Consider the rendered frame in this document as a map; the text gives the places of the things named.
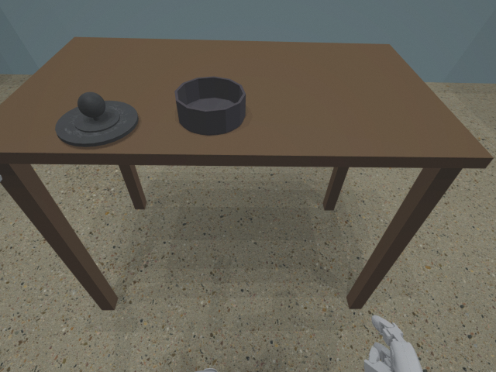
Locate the lid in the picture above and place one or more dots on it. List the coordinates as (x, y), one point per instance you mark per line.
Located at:
(76, 129)

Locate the table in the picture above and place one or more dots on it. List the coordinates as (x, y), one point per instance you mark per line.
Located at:
(335, 105)

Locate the robot right hand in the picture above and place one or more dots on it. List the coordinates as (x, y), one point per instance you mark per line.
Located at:
(401, 357)

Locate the knob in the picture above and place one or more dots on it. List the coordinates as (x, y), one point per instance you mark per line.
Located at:
(91, 104)

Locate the pot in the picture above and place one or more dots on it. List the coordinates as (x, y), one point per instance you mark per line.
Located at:
(210, 105)

